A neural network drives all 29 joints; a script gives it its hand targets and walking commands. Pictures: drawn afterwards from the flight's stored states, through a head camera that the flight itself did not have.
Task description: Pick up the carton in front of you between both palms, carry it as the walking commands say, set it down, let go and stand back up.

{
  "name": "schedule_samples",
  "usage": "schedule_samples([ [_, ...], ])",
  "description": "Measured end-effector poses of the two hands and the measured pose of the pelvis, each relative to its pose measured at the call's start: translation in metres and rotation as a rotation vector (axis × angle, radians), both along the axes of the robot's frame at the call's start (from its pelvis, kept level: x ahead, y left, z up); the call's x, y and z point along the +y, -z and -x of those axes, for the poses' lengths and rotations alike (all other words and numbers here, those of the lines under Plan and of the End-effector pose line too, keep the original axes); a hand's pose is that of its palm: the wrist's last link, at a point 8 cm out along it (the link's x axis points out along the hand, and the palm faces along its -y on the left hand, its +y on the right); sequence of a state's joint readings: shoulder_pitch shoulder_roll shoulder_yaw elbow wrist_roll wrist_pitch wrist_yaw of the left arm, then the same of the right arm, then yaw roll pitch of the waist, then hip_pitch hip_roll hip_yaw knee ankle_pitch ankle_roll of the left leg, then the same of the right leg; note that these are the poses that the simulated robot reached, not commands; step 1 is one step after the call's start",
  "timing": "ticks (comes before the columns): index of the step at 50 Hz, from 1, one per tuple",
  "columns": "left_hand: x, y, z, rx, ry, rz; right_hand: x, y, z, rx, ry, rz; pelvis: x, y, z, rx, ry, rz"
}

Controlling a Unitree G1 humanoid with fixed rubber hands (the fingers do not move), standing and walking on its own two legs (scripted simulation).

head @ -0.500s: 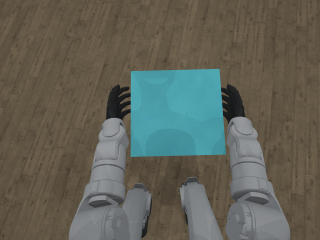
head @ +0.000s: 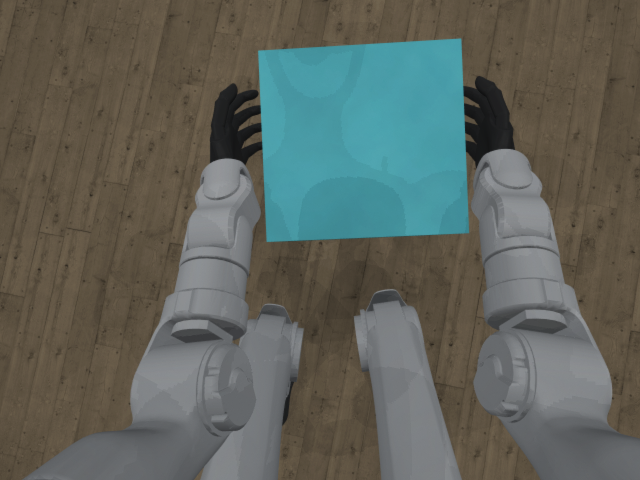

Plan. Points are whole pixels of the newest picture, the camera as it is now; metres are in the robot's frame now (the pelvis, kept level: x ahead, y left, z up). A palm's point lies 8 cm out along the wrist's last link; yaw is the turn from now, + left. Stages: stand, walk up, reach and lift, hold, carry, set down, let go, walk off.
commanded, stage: set down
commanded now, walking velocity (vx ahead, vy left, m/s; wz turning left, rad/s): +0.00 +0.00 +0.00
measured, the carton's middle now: (356, 164) +0.48 -0.08 -0.19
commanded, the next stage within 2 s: none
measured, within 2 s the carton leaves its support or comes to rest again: rests again in 1.12 s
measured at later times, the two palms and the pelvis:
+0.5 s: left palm (269, 166) +0.51 +0.05 -0.25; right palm (465, 159) +0.49 -0.24 -0.26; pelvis -0.02 +0.00 -0.10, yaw +2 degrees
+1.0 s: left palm (267, 173) +0.51 +0.06 -0.29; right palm (454, 168) +0.48 -0.24 -0.29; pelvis -0.02 +0.01 -0.13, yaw +3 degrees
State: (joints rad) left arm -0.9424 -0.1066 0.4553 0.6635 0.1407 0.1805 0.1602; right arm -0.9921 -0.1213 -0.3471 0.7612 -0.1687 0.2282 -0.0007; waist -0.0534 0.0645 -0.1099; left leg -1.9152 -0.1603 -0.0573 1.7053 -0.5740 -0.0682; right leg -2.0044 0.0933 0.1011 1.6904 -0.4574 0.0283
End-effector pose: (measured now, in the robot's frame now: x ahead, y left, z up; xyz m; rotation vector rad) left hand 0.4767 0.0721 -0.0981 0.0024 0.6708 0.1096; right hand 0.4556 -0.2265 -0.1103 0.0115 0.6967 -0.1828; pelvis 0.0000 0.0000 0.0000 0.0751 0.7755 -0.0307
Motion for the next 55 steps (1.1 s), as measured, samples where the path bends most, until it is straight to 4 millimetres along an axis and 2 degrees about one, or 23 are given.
schedule_samples([
  [20, -0.015, 0.122, -0.026, 0.050, 0.021, -0.007, -0.015, 0.118, -0.025, 0.052, -0.012, 0.025, 0.002, 0.084, 0.017, -0.005, -0.023, -0.004],
  [27, -0.016, 0.160, -0.030, 0.072, 0.013, 0.002, -0.017, 0.154, -0.032, 0.076, -0.027, 0.035, 0.000, 0.106, 0.017, -0.055, -0.049, 0.000],
  [36, -0.012, 0.174, -0.034, 0.068, 0.014, 0.007, -0.013, 0.161, -0.040, 0.076, -0.026, 0.040, 0.000, 0.119, 0.013, -0.065, -0.066, 0.015],
  [47, -0.009, 0.186, -0.029, 0.099, 0.047, -0.004, -0.012, 0.175, -0.028, 0.114, -0.035, 0.029, 0.006, 0.125, 0.016, -0.084, -0.075, 0.031],
  [55, -0.005, 0.195, -0.031, 0.111, 0.063, -0.011, -0.010, 0.188, -0.026, 0.130, -0.053, 0.020, 0.007, 0.129, 0.018, -0.112, -0.079, 0.031],
])
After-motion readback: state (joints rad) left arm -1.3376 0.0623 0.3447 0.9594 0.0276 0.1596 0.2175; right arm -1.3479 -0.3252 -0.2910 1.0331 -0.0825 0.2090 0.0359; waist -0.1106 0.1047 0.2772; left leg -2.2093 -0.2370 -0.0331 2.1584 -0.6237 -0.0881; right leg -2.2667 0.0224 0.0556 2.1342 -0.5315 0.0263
